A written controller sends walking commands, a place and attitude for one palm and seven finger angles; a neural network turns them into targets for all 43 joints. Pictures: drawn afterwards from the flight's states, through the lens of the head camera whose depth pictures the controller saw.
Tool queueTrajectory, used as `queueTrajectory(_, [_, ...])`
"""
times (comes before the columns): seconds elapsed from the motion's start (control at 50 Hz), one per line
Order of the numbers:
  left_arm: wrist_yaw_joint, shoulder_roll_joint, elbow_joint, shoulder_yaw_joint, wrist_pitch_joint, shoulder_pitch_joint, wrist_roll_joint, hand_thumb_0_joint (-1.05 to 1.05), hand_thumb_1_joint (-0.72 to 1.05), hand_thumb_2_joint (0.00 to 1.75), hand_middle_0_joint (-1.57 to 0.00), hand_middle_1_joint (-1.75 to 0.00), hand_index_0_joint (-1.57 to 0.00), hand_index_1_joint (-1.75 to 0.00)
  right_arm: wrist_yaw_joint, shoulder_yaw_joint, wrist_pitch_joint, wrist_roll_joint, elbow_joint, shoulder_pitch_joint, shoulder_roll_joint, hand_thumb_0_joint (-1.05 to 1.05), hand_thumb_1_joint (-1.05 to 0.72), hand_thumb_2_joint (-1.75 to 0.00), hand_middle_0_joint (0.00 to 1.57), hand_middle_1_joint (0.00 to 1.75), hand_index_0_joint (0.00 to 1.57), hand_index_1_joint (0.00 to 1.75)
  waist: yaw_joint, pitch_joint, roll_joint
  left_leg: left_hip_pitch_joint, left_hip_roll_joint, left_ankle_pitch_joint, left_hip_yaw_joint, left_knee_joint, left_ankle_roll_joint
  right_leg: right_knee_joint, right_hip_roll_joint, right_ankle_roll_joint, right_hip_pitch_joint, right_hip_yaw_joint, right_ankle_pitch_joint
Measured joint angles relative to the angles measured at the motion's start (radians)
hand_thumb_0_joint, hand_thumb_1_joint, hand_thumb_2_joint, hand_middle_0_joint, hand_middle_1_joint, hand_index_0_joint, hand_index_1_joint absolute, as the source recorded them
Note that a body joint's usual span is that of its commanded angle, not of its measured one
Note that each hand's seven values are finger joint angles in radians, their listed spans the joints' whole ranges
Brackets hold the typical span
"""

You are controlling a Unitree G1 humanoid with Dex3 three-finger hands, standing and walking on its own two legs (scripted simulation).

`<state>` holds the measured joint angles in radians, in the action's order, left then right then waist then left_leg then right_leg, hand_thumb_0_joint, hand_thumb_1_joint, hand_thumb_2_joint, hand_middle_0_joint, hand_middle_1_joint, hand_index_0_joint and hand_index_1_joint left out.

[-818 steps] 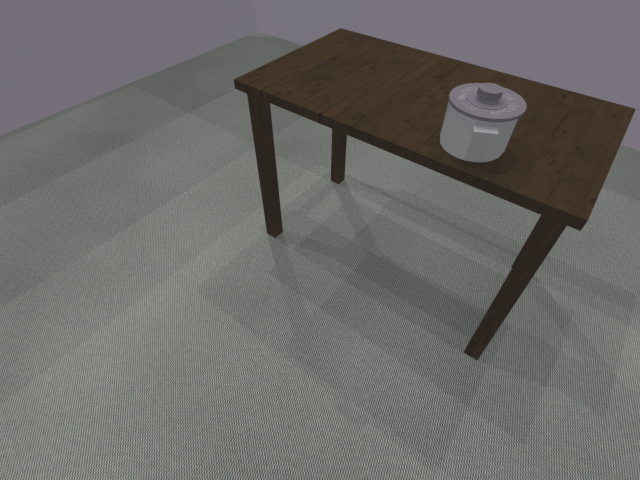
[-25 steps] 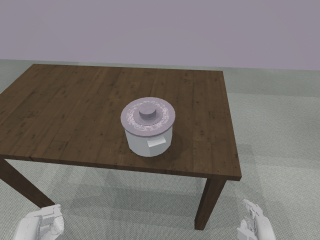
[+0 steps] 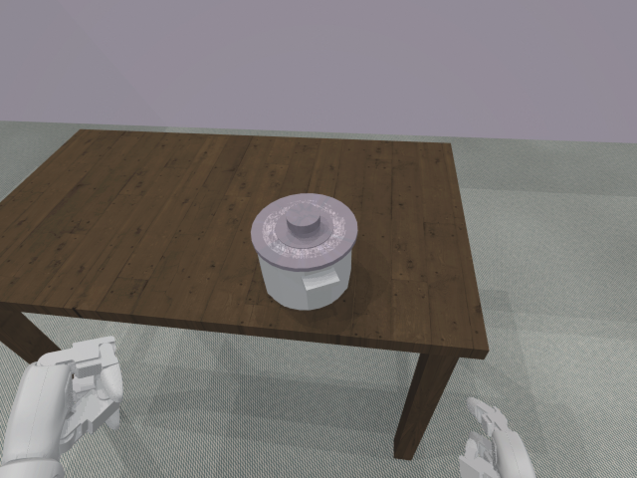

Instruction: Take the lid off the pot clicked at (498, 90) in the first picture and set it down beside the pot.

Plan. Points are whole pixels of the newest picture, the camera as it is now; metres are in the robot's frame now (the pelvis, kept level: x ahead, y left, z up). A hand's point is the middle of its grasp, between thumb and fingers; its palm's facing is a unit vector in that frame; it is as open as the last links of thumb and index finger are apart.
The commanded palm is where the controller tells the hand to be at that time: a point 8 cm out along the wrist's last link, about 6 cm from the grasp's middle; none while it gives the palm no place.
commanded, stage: reach forward and open the fingers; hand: left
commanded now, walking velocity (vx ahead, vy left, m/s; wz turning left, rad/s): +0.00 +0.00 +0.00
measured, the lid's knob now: (303, 218) +0.47 +0.08 +0.07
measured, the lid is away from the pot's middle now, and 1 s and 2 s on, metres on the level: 0.00 0.00 0.00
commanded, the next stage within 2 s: move the open hand above the knob in 1.10 s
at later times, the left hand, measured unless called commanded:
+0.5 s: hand (93, 376) +0.19 +0.27 +0.09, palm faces -0.24 -0.06 -0.97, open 4.1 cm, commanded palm +0.18 +0.27 +0.16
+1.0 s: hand (91, 321) +0.24 +0.29 +0.12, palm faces -0.17 -0.05 -0.98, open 9.6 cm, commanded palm +0.21 +0.28 +0.19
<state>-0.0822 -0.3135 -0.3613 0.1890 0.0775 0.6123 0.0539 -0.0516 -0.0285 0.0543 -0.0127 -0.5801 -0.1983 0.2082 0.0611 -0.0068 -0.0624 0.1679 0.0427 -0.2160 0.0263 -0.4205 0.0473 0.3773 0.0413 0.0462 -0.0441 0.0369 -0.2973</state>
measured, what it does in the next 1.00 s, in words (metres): shifts its weight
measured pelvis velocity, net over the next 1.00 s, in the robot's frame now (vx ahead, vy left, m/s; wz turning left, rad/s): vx -0.05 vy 0.04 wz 0.02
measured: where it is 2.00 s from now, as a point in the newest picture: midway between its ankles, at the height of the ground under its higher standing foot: outside the picture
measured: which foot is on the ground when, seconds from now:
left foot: down 0.00-1.00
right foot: down 0.00-1.00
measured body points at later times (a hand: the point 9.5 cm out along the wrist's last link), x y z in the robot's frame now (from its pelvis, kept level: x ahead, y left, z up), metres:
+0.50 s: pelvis -0.03 +0.01 +0.00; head -0.03 -0.04 +0.44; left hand +0.19 +0.27 +0.15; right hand +0.19 -0.21 -0.10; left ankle +0.01 +0.09 -0.74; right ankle -0.06 -0.09 -0.74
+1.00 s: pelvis -0.05 +0.04 +0.00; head -0.03 -0.01 +0.45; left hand +0.24 +0.29 +0.17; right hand +0.16 -0.17 -0.11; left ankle +0.01 +0.09 -0.74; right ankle -0.06 -0.08 -0.74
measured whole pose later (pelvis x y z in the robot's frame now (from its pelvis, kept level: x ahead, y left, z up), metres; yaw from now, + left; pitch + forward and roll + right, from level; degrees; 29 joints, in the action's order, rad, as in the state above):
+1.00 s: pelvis -0.05 +0.04 +0.00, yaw +1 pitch -1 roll -1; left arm 0.27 -0.64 -0.12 0.00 -0.04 -0.04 -0.76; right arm 0.05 -0.02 -0.14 -0.05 -0.57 -0.11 0.28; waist 0.05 -0.03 -0.14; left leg 0.26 0.08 -0.13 0.03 -0.41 0.10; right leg 0.41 0.00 0.00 -0.16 0.05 -0.24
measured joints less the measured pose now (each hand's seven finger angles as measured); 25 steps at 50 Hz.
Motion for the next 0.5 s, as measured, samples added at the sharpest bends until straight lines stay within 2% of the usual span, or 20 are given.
queueTrajectory(0.02, [-0.002,-0.003,-0.006,0.005,0.003,-0.005,0.002,0.01,0.90,0.90,-1.30,-1.50,-1.30,-1.50,0.000,0.000,0.001,0.000,-0.002,-0.003,0.001,0.02,-0.91,-0.90,0.21,0.30,0.20,0.30,-0.001,-0.001,0.001,0.000,-0.001,0.001,0.001,0.000,0.000,-0.001,0.001,0.000,0.001,-0.001,0.002])
queueTrajectory(0.06, [-0.023,-0.046,-0.035,-0.012,-0.037,-0.023,-0.193,0.01,0.89,0.90,-1.30,-1.50,-1.29,-1.50,0.005,-0.005,-0.026,0.002,0.011,-0.009,0.015,0.02,-0.91,-0.90,0.21,0.30,0.20,0.30,0.008,0.016,0.000,0.032,-0.005,-0.002,0.008,-0.016,0.001,0.023,0.003,0.002,-0.037,-0.006,-0.002])
queueTrajectory(0.14, [-0.036,-0.137,-0.058,-0.059,-0.117,-0.080,-0.493,0.01,0.86,0.89,-1.28,-1.48,-1.27,-1.48,0.027,0.001,-0.101,0.006,0.030,0.029,0.048,0.02,-0.91,-0.90,0.21,0.30,0.20,0.30,0.010,0.017,-0.020,0.094,-0.010,-0.003,0.023,-0.051,0.004,0.078,0.005,0.003,-0.114,-0.018,-0.010])
queueTrajectory(0.2, [-0.009,-0.212,-0.046,-0.077,-0.167,-0.082,-0.660,0.01,0.82,0.90,-1.25,-1.43,-1.24,-1.43,0.040,0.006,-0.170,-0.003,0.040,0.064,0.066,0.02,-0.91,-0.90,0.20,0.30,0.20,0.30,0.008,0.025,-0.039,0.123,-0.016,-0.002,0.041,-0.061,0.006,0.102,0.008,0.001,-0.154,-0.035,-0.009])
queueTrajectory(0.24, [0.021,-0.261,-0.019,-0.091,-0.186,-0.101,-0.739,0.01,0.77,0.92,-1.23,-1.38,-1.22,-1.38,0.043,0.012,-0.198,-0.009,0.040,0.076,0.076,0.02,-0.91,-0.90,0.20,0.30,0.20,0.30,0.006,0.031,-0.049,0.131,-0.015,0.000,0.041,-0.064,0.008,0.108,0.007,-0.001,-0.163,-0.035,-0.009])
queueTrajectory(0.3, [0.084,-0.299,0.031,-0.112,-0.198,-0.161,-0.795,0.00,0.70,0.95,-1.21,-1.28,-1.20,-1.28,0.046,0.021,-0.212,-0.023,0.031,0.086,0.090,0.02,-0.91,-0.90,0.20,0.30,0.20,0.30,0.003,0.038,-0.069,0.130,-0.009,0.003,0.028,-0.068,0.011,0.106,0.002,-0.005,-0.154,-0.022,-0.009])
queueTrajectory(0.44, [0.264,-0.327,0.111,-0.144,-0.152,-0.277,-0.775,0.00,0.50,1.06,-1.14,-1.03,-1.14,-1.03,0.039,0.018,-0.200,-0.038,0.028,0.098,0.090,0.02,-0.91,-0.90,0.20,0.30,0.20,0.30,-0.009,0.036,-0.082,0.104,0.004,0.019,0.003,-0.050,0.018,0.077,-0.007,-0.012,-0.115,0.005,0.003])
queueTrajectory(0.5, [0.306,-0.358,0.118,-0.144,-0.106,-0.340,-0.781,0.00,0.41,1.10,-1.12,-0.92,-1.11,-0.92,0.036,0.012,-0.188,-0.036,0.030,0.101,0.085,0.02,-0.91,-0.90,0.20,0.30,0.20,0.30,-0.005,0.021,-0.074,0.096,0.005,0.029,-0.005,-0.042,0.019,0.061,-0.007,-0.012,-0.101,0.013,0.015])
